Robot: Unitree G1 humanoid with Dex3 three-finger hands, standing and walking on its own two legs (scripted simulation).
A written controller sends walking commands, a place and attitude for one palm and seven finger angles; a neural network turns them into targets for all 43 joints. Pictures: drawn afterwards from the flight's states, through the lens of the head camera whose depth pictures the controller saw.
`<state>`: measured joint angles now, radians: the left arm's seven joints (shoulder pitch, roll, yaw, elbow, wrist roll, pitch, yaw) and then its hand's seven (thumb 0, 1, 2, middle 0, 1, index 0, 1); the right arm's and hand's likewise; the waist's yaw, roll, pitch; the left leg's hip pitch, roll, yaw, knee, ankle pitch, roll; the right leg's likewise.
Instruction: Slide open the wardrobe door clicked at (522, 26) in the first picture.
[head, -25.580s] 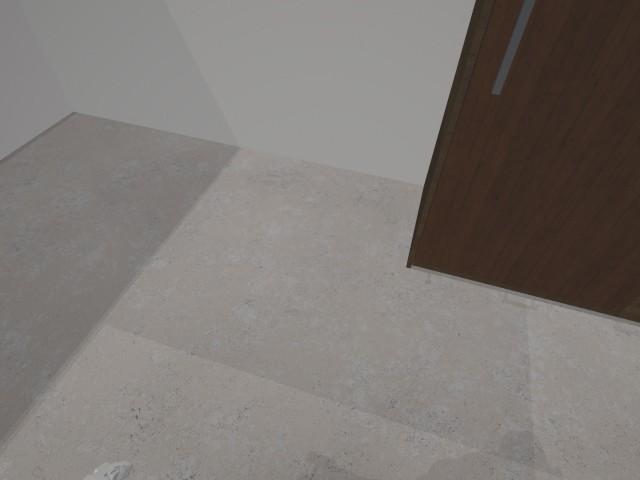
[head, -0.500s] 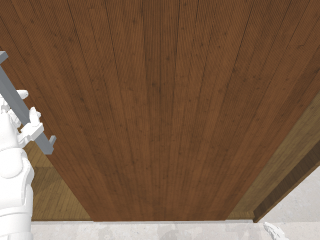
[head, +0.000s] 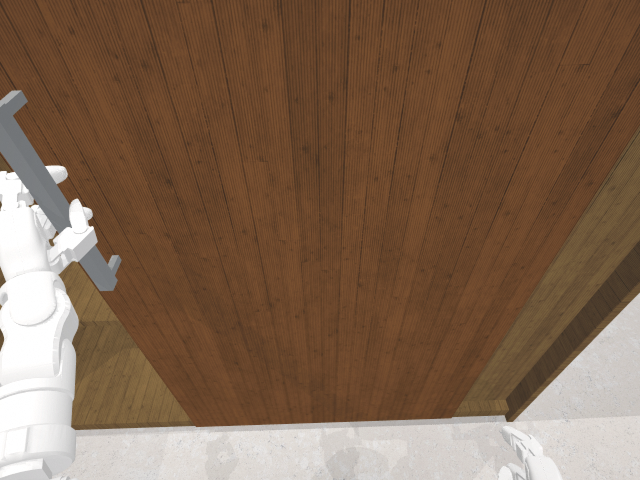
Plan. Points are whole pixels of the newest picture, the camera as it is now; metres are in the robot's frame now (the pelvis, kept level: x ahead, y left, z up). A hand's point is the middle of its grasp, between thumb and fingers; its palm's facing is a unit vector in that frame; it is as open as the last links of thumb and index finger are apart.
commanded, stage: stop walking and hold the door there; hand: left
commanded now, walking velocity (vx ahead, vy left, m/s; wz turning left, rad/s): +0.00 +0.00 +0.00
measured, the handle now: (68, 205) +0.38 +0.34 +0.17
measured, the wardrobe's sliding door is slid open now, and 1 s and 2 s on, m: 0.55 0.55 0.55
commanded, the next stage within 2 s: loosen the grip on the handle in 1.90 s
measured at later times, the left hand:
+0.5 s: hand (83, 232) +0.34 +0.30 +0.16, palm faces +0.50 -0.84 -0.20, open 6.6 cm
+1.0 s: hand (77, 235) +0.34 +0.31 +0.16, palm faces +0.33 -0.94 -0.13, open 6.6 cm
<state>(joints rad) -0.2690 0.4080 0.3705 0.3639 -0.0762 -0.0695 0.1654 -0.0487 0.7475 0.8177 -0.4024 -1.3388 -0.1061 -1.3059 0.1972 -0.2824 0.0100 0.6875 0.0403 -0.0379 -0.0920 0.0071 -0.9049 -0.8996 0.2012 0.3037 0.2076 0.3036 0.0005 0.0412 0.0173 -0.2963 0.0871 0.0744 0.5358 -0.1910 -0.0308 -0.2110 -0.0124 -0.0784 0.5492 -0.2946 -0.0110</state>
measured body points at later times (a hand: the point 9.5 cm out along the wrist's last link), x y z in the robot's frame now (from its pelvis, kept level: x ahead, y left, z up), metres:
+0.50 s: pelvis -0.02 +0.02 +0.00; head -0.02 +0.00 +0.45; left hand +0.31 +0.34 +0.17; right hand +0.11 -0.21 -0.12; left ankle +0.06 +0.14 -0.73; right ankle +0.00 -0.11 -0.73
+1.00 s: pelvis -0.05 +0.09 -0.01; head -0.01 +0.09 +0.44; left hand +0.31 +0.36 +0.17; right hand +0.14 -0.14 -0.11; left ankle +0.06 +0.14 -0.73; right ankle -0.07 -0.07 -0.66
